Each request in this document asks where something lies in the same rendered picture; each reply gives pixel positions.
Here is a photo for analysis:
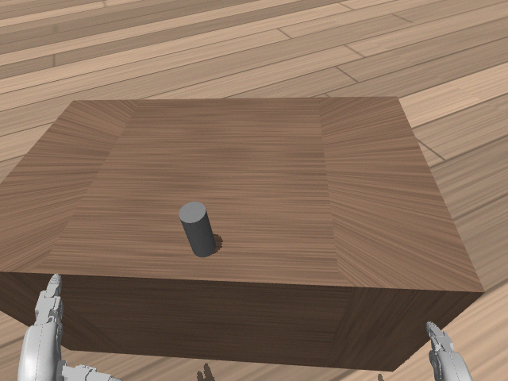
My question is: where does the can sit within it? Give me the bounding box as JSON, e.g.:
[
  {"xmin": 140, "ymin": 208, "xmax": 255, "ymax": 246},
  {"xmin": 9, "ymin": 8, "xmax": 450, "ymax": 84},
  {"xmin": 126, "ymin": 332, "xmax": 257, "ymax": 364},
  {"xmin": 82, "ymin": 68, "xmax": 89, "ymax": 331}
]
[{"xmin": 179, "ymin": 202, "xmax": 216, "ymax": 257}]

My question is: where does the right robot hand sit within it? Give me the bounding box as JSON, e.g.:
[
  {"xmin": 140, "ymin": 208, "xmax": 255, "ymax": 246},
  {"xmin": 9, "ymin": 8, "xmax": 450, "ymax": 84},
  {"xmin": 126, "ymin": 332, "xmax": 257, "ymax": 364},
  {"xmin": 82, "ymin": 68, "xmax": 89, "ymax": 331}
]
[{"xmin": 426, "ymin": 321, "xmax": 473, "ymax": 381}]

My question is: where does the left robot hand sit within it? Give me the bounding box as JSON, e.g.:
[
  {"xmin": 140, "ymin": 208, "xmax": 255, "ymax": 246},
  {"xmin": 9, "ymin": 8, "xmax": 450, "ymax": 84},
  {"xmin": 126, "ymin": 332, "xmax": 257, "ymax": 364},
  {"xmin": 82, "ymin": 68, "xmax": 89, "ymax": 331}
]
[{"xmin": 17, "ymin": 274, "xmax": 124, "ymax": 381}]

